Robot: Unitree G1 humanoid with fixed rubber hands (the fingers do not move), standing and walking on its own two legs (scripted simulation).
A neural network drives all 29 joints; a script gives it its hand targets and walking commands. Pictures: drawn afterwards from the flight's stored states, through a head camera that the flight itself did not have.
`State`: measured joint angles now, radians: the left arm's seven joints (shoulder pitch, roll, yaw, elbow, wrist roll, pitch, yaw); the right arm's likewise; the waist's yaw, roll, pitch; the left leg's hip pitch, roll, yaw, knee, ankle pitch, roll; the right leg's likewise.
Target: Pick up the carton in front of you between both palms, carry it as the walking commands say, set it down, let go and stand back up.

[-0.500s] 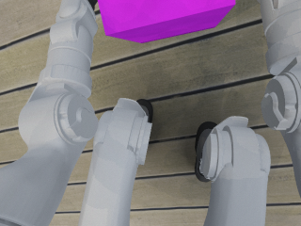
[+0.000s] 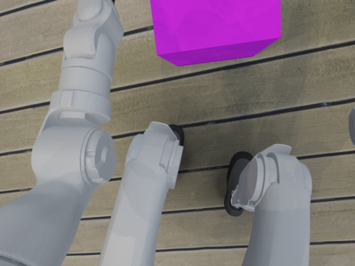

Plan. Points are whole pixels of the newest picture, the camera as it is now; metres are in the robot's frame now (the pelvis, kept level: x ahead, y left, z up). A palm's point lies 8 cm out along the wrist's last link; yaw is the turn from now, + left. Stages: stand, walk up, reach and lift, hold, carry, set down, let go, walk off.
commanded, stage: set down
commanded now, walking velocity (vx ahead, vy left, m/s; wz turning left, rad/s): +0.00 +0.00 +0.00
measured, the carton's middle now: (211, 8) +0.57 +0.05 -0.29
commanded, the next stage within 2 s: let go in 0.72 s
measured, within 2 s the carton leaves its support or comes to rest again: neither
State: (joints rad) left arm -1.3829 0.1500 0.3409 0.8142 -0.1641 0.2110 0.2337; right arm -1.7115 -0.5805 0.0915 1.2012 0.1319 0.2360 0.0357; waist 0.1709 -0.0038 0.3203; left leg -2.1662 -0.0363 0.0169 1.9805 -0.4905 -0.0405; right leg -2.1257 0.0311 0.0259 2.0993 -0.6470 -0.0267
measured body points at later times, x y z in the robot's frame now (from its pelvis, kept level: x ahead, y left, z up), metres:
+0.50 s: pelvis +0.02 +0.00 +0.13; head +0.37 -0.02 +0.41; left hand +0.54 +0.22 +0.02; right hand +0.65 -0.16 +0.02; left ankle +0.14 +0.12 -0.38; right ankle +0.08 -0.11 -0.38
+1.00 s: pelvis +0.05 +0.01 +0.26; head +0.35 -0.01 +0.59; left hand +0.50 +0.21 +0.14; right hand +0.57 -0.19 +0.14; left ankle +0.13 +0.12 -0.38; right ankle +0.08 -0.11 -0.38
